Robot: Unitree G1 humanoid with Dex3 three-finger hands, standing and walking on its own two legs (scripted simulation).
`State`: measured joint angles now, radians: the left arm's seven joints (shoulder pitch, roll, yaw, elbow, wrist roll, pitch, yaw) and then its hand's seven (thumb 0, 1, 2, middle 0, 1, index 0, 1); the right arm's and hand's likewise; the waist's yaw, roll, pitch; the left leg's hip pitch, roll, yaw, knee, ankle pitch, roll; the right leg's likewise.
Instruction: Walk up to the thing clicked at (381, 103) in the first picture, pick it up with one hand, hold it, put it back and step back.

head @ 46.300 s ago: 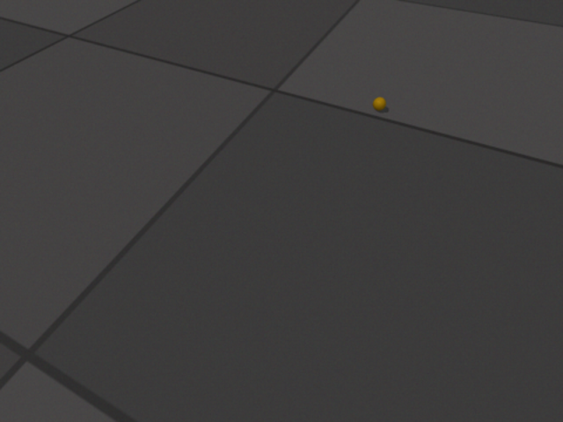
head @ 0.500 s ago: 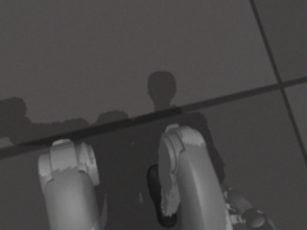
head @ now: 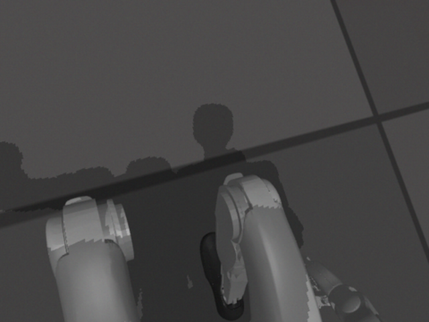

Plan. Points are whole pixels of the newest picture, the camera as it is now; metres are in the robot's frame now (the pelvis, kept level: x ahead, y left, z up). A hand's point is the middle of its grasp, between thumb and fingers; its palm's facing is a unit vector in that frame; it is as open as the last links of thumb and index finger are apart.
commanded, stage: open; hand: left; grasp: from above
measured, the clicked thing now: out of the picture +0.35 +0.42 -0.24
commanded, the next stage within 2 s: withdraw in 0.74 s
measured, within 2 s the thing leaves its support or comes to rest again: neither
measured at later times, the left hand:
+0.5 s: hand out of the picture +0.34 +0.40 -0.21, palm faces -0.42 -0.19 -0.89, open 13.2 cm
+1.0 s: hand out of the picture +0.35 +0.40 -0.20, palm faces -0.38 -0.18 -0.91, open 13.9 cm
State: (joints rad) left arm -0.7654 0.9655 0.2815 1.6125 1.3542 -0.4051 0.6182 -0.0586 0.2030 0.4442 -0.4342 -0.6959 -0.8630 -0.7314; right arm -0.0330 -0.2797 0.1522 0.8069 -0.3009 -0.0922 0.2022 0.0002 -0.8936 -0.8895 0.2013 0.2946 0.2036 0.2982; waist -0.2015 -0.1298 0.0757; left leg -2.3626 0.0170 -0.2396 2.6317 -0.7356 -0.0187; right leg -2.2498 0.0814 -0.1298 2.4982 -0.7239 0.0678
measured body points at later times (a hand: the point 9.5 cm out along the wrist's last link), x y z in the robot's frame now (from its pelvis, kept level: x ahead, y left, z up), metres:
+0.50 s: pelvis +0.00 +0.00 +0.00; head +0.23 +0.14 +0.36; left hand +0.36 +0.40 -0.16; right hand +0.12 -0.26 -0.08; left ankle +0.06 +0.13 -0.24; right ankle +0.10 -0.12 -0.24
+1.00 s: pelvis +0.00 +0.00 +0.00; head +0.22 +0.14 +0.37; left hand +0.37 +0.40 -0.15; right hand +0.12 -0.26 -0.08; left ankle +0.06 +0.13 -0.24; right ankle +0.10 -0.12 -0.24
